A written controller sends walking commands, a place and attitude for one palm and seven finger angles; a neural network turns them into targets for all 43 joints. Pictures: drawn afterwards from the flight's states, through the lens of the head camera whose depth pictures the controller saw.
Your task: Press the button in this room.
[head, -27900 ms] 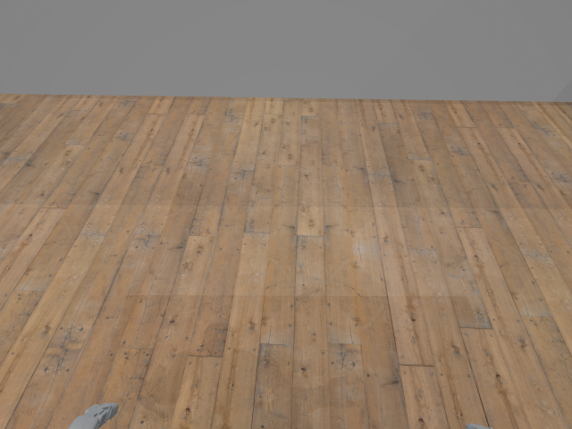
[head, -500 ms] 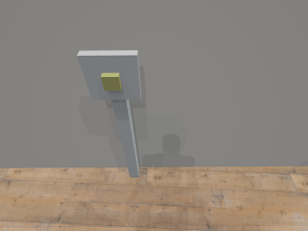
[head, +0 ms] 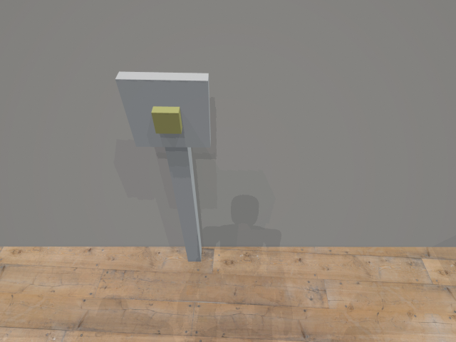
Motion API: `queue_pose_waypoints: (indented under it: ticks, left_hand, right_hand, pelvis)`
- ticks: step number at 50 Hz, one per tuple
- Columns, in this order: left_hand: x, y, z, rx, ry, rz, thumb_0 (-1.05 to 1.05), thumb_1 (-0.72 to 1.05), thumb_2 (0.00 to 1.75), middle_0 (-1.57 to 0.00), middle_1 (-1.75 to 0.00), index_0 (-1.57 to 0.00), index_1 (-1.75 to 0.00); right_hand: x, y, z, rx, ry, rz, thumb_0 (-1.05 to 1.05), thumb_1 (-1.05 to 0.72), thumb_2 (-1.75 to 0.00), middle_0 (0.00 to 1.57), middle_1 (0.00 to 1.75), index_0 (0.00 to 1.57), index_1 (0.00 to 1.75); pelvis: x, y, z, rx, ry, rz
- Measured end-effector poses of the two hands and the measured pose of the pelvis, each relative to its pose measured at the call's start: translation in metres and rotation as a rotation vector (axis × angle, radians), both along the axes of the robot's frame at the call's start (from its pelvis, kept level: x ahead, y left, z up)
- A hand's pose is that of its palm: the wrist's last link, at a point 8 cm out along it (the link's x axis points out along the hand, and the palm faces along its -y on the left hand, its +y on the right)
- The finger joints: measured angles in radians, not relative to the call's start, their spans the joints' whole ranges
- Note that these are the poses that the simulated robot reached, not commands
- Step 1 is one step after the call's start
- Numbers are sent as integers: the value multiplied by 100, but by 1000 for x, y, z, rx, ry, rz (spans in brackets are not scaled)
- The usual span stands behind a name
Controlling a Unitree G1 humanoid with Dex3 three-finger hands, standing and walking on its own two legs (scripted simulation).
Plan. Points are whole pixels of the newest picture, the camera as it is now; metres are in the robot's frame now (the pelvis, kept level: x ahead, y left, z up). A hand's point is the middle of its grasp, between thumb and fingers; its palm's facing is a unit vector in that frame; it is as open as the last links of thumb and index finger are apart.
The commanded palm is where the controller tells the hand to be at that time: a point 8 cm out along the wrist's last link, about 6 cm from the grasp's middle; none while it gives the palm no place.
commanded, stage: shuffle to correct the standing spot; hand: left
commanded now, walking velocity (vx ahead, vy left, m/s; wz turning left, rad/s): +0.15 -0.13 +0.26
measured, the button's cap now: (167, 119) +0.54 +0.17 +0.09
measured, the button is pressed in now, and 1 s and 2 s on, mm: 0 0 0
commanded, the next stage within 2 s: come to a stop and stand still in 0.16 s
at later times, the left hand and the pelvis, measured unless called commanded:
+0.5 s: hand out of the picture +0.03 +0.13 -0.18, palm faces +0.12 -0.98 -0.14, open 7.4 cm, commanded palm none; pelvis +0.08 -0.02 +0.00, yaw +4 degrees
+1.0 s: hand out of the picture +0.12 +0.13 -0.17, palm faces +0.12 -0.97 -0.20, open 7.4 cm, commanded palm none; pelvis +0.07 -0.05 +0.00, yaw +5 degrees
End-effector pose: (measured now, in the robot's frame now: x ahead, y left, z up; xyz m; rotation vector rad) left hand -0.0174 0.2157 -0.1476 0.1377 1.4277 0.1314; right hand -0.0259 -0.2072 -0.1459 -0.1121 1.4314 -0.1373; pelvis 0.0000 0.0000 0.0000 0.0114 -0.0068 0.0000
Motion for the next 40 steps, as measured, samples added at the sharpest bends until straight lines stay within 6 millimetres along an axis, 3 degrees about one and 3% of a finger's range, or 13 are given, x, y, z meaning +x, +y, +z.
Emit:
queue_pose_waypoints:
  ticks: [9, 17, 19, 24, 30, 35, 40]
  left_hand:
    - [3, -23, -5, -2, 19, 69, 0, 91, 90, -20, -30, -19, -30]
    - [-15, -40, -19, -58, 129, 148, 0, 91, 90, -20, -30, -20, -30]
    - [-11, -42, -20, -68, 168, 142, 0, 91, 90, -20, -30, -20, -30]
    - [32, -38, -9, -44, 109, 124, 0, 91, 90, -20, -30, -20, -30]
    - [88, -32, -3, 30, -50, 96, 0, 92, 90, -20, -30, -20, -30]
    - [116, -31, 5, 77, -115, 52, 0, 92, 90, -20, -30, -19, -30]
    - [132, -33, 8, 82, -180, 49, 0, 91, 90, -20, -30, -20, -30]
  right_hand:
    - [30, -25, -7, -10, 30, 31, 1, -90, -90, 20, 30, 20, 30]
    - [114, -40, -1, -88, -64, 110, 2, -93, -90, 20, 30, 20, 30]
    - [131, -40, 2, -104, -111, 102, 2, -93, -90, 20, 30, 20, 30]
    - [151, -38, 8, -97, -131, 100, 1, -94, -90, 20, 30, 20, 30]
    - [162, -55, -1, -62, -113, 100, 1, -95, -90, 20, 30, 20, 30]
    - [166, -70, -7, -38, -135, 76, 1, -93, -90, 20, 30, 20, 30]
    - [155, -75, -7, -27, -120, 85, 1, -91, -90, 20, 30, 20, 30]
  pelvis:
    - [29, -21, -8, -17, 27, 44]
    - [61, -18, -15, -30, 16, 68]
    - [69, -17, -15, -18, 9, 52]
    - [80, -20, -4, -17, 3, 56]
    - [83, -38, -5, 4, 1, 66]
    - [80, -53, -7, 6, 10, 67]
    - [74, -59, -7, 8, 3, 82]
